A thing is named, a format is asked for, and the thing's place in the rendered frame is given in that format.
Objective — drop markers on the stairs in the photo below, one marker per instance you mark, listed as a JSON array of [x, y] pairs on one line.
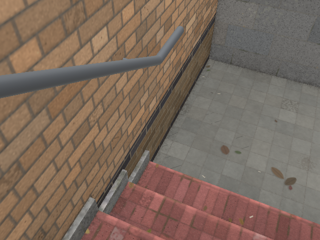
[[169, 205]]

